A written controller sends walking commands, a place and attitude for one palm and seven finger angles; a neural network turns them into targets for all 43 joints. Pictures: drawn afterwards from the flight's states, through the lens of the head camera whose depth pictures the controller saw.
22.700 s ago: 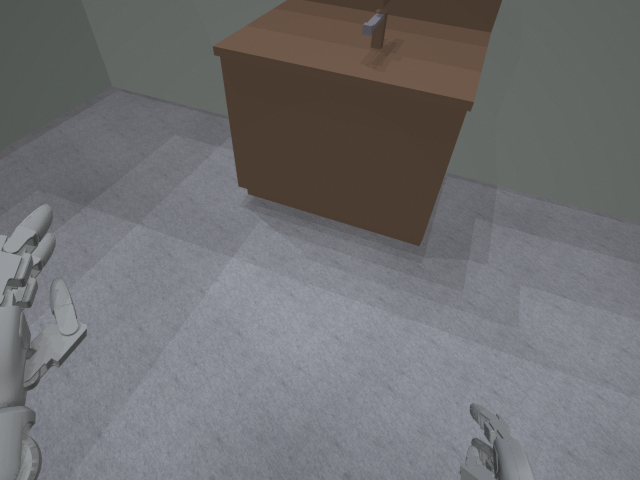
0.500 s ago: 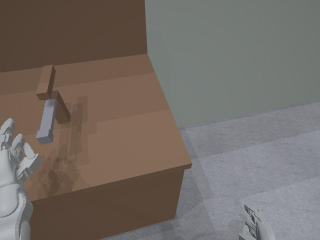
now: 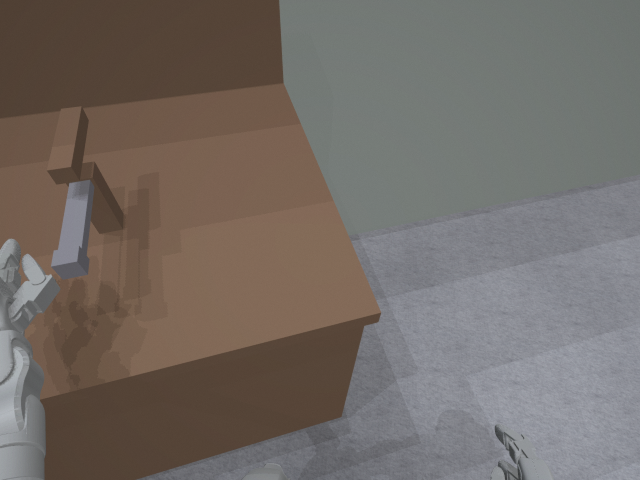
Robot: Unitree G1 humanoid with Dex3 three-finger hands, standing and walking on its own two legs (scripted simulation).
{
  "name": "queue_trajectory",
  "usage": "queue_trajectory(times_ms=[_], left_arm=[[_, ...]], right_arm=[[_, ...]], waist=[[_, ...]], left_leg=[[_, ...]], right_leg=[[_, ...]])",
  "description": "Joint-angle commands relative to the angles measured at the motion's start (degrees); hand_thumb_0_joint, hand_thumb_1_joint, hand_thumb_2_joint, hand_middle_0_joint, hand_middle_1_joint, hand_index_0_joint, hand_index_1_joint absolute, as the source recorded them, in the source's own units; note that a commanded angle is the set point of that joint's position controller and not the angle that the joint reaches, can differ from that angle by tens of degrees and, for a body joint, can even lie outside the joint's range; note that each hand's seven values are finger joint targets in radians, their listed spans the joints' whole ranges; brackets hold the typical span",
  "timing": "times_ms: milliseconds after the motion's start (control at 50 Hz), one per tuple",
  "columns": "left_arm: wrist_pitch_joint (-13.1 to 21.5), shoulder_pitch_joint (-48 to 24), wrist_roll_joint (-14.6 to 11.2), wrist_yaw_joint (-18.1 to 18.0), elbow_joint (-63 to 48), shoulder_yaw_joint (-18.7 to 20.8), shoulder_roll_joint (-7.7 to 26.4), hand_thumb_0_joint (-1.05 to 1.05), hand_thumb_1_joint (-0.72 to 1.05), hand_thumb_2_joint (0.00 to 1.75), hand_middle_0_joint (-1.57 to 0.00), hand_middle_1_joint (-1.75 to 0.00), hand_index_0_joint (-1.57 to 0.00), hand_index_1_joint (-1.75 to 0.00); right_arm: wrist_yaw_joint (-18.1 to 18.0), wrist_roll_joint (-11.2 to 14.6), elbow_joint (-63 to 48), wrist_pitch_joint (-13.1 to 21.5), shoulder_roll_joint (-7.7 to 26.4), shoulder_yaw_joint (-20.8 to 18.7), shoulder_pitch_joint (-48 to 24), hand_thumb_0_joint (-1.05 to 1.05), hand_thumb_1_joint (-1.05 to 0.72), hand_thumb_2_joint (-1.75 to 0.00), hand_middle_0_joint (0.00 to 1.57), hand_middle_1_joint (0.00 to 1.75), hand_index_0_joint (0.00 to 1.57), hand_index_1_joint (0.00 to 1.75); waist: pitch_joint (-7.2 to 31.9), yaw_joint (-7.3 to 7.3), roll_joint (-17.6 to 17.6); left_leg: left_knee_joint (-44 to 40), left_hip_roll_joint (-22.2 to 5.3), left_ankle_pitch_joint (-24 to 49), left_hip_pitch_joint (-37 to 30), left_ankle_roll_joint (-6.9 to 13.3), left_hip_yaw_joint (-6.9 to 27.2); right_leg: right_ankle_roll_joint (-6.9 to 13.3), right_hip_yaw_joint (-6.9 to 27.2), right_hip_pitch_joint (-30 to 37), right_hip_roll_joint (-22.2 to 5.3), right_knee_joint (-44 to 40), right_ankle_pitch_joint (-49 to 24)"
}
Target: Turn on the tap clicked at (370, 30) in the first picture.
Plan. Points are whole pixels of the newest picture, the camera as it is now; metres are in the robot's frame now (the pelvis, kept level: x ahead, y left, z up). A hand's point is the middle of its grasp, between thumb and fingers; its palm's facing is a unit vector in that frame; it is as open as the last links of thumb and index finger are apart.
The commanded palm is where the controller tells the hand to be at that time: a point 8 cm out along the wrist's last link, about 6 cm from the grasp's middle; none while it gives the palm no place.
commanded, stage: reach beside the lever's end, fingers flat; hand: left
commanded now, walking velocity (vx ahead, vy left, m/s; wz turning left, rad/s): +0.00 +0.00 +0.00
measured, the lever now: (71, 262) +0.34 +0.33 +0.08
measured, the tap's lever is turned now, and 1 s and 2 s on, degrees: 0 5 29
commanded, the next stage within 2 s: push the lever round in 0.40 s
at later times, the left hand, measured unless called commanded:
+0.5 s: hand (44, 290) +0.30 +0.35 +0.08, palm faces +0.55 -0.83 -0.11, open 7.8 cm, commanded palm +0.25 +0.38 +0.08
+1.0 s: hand (74, 282) +0.31 +0.32 +0.08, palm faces +0.54 -0.84 -0.10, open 7.8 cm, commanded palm +0.27 +0.35 +0.08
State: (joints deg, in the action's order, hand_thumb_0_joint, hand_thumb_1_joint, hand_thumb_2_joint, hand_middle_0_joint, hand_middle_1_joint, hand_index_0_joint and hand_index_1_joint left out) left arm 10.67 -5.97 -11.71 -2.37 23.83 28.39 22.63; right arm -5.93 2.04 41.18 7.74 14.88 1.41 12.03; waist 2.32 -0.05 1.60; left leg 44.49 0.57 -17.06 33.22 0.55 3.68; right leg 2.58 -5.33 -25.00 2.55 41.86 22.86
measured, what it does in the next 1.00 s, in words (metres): stands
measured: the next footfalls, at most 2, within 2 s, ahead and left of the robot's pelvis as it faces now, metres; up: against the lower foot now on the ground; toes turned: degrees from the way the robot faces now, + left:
none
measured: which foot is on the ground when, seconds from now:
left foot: down 0.00-1.00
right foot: down 0.00-1.00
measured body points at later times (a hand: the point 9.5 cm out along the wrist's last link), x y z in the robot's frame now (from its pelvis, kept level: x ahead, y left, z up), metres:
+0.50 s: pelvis +0.01 +0.02 +0.00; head +0.04 +0.02 +0.45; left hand +0.27 +0.39 +0.08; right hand +0.14 -0.24 -0.10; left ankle +0.06 +0.11 -0.71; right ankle -0.01 -0.09 -0.71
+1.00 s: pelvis +0.01 +0.01 +0.00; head +0.04 +0.02 +0.45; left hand +0.28 +0.36 +0.08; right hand +0.15 -0.24 -0.10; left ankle +0.06 +0.11 -0.71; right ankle -0.01 -0.09 -0.71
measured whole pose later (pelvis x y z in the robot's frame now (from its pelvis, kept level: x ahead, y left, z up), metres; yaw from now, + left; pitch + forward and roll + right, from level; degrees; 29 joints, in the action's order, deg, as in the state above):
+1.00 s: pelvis +0.01 +0.01 +0.00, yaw -1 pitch +6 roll -2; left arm 10.9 -1.7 -10.4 -6.9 17.9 24.3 18.1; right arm -4.3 1.6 39.1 5.9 14.0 1.1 13.2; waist 4.0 -0.3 1.8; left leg 45.7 0.9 -18.5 33.5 1.4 2.7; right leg 1.6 -4.3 -25.1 2.1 42.4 23.7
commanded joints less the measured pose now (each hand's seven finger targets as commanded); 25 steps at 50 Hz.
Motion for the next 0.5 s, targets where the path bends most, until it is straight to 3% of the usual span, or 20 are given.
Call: queue_trajectory(times_ms=[0, 60, 80, 100, 140, 180, 200, 240, 260, 280, 360, 380, 400, 420, 460, 480], left_arm=[[4.0, -12.3, -0.5, 1.1, -10.4, 4.5, 17.6, 0.00, 0.90, 0.90, -0.15, -0.15, -0.15, -0.15], [3.1, -10.0, -1.4, 1.6, -9.4, 5.5, 18.0, 0.00, 0.90, 0.90, -0.15, -0.15, -0.15, -0.15], [3.0, -9.1, -0.9, 1.1, -7.9, 7.8, 20.2, 0.00, 0.90, 0.90, -0.15, -0.15, -0.15, -0.15], [3.3, -10.1, -1.1, 1.0, -9.8, 5.3, 17.5, 0.00, 0.90, 0.90, -0.15, -0.15, -0.15, -0.15], [4.1, -9.1, -1.0, 0.6, -11.8, 4.6, 16.3, 0.00, 0.90, 0.90, -0.15, -0.15, -0.15, -0.15], [5.0, -7.6, -0.4, -0.5, -12.5, 5.9, 17.1, 0.00, 0.90, 0.90, -0.15, -0.15, -0.15, -0.15], [5.6, -8.3, -0.6, -0.8, -13.6, 5.1, 15.9, 0.00, 0.90, 0.90, -0.15, -0.15, -0.15, -0.15], [6.3, -6.3, -0.8, -0.7, -13.6, 6.9, 17.3, 0.00, 0.90, 0.90, -0.15, -0.15, -0.15, -0.15], [6.5, -6.0, -1.0, -0.5, -14.7, 6.0, 16.4, 0.00, 0.90, 0.90, -0.15, -0.15, -0.15, -0.15], [6.7, -5.3, -0.5, -0.8, -14.6, 7.9, 18.2, 0.00, 0.90, 0.90, -0.15, -0.15, -0.15, -0.15], [7.1, -7.1, -0.8, -0.2, -18.6, 4.3, 15.1, 0.00, 0.90, 0.90, -0.15, -0.15, -0.15, -0.15], [6.9, -6.2, -0.3, -0.6, -18.3, 5.3, 15.9, 0.00, 0.90, 0.90, -0.15, -0.15, -0.15, -0.15], [6.8, -7.4, -0.6, -0.4, -18.7, 3.2, 13.7, 0.00, 0.90, 0.90, -0.15, -0.15, -0.15, -0.15], [6.3, -5.8, -0.8, -0.4, -17.0, 4.6, 14.7, 0.00, 0.90, 0.90, -0.15, -0.15, -0.15, -0.15], [5.3, -7.0, -1.5, 0.1, -15.2, 3.8, 14.0, 0.00, 0.90, 0.90, -0.15, -0.15, -0.15, -0.15], [4.9, -7.3, -1.1, -0.1, -13.7, 5.6, 15.8, 0.00, 0.90, 0.90, -0.15, -0.15, -0.15, -0.15]], right_arm=[[-0.3, -0.1, -7.5, 1.8, 8.7, -3.4, -1.3, 0.00, -0.90, -0.90, 0.20, 0.30, 0.20, 0.30], [-0.1, 0.0, -8.3, 1.5, 9.1, -3.6, -1.0, 0.00, -0.90, -0.90, 0.20, 0.30, 0.20, 0.30], [0.0, 0.2, -7.6, 1.1, 9.1, -3.6, -0.5, 0.00, -0.90, -0.90, 0.20, 0.30, 0.20, 0.30], [0.2, 0.1, -8.4, 1.1, 8.9, -3.6, -0.7, 0.00, -0.90, -0.90, 0.20, 0.30, 0.20, 0.30], [0.5, -0.1, -8.9, 1.2, 9.1, -3.9, -0.7, 0.00, -0.90, -0.90, 0.20, 0.30, 0.20, 0.30], [0.7, -0.3, -8.3, 1.0, 9.0, -4.0, -0.4, 0.00, -0.90, -0.90, 0.20, 0.30, 0.20, 0.30], [0.8, -0.4, -8.6, 1.0, 9.0, -4.1, -0.3, 0.00, -0.90, -0.90, 0.20, 0.30, 0.20, 0.30], [0.9, -0.6, -8.4, 0.9, 9.2, -4.5, -0.2, 0.00, -0.90, -0.90, 0.20, 0.30, 0.20, 0.30], [1.0, -0.5, -8.7, 0.8, 9.1, -4.4, -0.5, 0.00, -0.90, -0.90, 0.20, 0.30, 0.20, 0.30], [0.9, -0.5, -8.0, 0.6, 9.0, -4.4, -0.5, 0.00, -0.90, -0.90, 0.20, 0.30, 0.20, 0.30], [0.8, -0.5, -8.4, 1.1, 8.6, -4.2, -1.4, 0.00, -0.90, -0.90, 0.20, 0.30, 0.20, 0.30], [0.6, -0.5, -7.9, 1.0, 8.6, -4.2, -1.4, 0.00, -0.90, -0.90, 0.20, 0.30, 0.20, 0.30], [0.6, -0.5, -8.0, 1.1, 8.5, -4.1, -1.5, 0.00, -0.90, -0.90, 0.20, 0.30, 0.20, 0.30], [0.4, -0.5, -7.9, 1.1, 8.7, -4.2, -1.4, 0.00, -0.90, -0.90, 0.20, 0.30, 0.20, 0.30], [0.1, -0.3, -7.8, 1.1, 8.9, -4.0, -1.7, 0.00, -0.90, -0.90, 0.20, 0.30, 0.20, 0.30], [-0.2, -0.1, -7.2, 0.8, 8.9, -3.9, -1.5, 0.00, -0.90, -0.90, 0.20, 0.30, 0.20, 0.30]], waist=[[14.9, 0.30, 5.3], [14.9, 0.83, 3.9], [13.9, 1.21, 4.2], [14.0, 0.55, 4.2], [14.9, 0.61, 4.2], [14.3, 1.02, 4.9], [14.5, 0.17, 3.6], [15.7, 0.72, 2.8], [15.6, 0.66, 3.4], [15.3, 1.03, 4.6], [15.2, 0.12, 7.8], [14.0, 0.41, 8.2], [13.8, -0.53, 7.4], [13.4, -0.05, 5.3], [12.2, -0.75, 3.0], [10.8, -0.15, 3.5]], left_leg=[[-5.4, 0.7, 6.5, -11.7, 1.7, 0.8], [-5.0, 0.7, 7.5, -10.8, 1.8, 0.5], [-5.2, 0.5, 7.3, -10.3, 1.7, 0.7], [-5.3, 0.5, 7.7, -10.7, 1.8, 0.7], [-5.1, 0.3, 8.2, -11.6, 1.7, 0.9], [-5.0, 0.0, 9.0, -12.1, 1.6, 1.3], [-4.8, 0.0, 9.1, -12.3, 1.7, 1.2], [-4.5, 0.0, 10.3, -12.0, 1.6, 1.2], [-4.5, 0.0, 10.7, -12.3, 1.6, 1.1], [-4.5, -0.1, 10.8, -12.5, 1.5, 1.1], [-5.1, -0.4, 10.4, -14.7, 1.1, 1.9], [-5.4, -0.6, 9.6, -14.7, 1.0, 2.4], [-5.5, -0.6, 8.9, -14.8, 1.0, 2.6], [-5.8, -0.6, 7.9, -13.8, 1.1, 2.6], [-5.7, -0.4, 5.9, -12.3, 1.3, 2.4], [-6.1, -0.3, 5.0, -11.4, 1.2, 2.5]], right_leg=[[-1.0, 4.2, -0.7, -0.9, -7.2, -11.1], [-1.2, 4.2, -0.3, -0.8, -7.3, -12.4], [-1.1, 4.0, -0.4, -0.6, -7.3, -11.9], [-1.2, 3.9, -0.9, -0.7, -7.0, -12.3], [-1.2, 3.7, -1.6, -0.5, -6.6, -12.2], [-1.0, 3.5, -1.9, -0.2, -6.3, -12.2], [-1.2, 3.5, -2.2, -0.2, -6.1, -12.5], [-1.1, 3.5, -1.5, -0.1, -5.6, -13.4], [-1.1, 3.5, -1.6, -0.2, -5.5, -13.8], [-1.0, 3.6, -1.6, -0.1, -5.5, -13.6], [-0.8, 3.3, -3.3, -0.2, -5.4, -11.7], [-0.7, 3.2, -3.8, -0.1, -5.5, -10.9], [-0.8, 3.1, -4.4, -0.2, -5.5, -10.5], [-0.8, 3.0, -4.2, -0.1, -5.7, -9.9], [-1.1, 3.1, -4.7, -0.2, -6.0, -9.1], [-0.9, 3.1, -4.4, -0.2, -6.2, -8.7]])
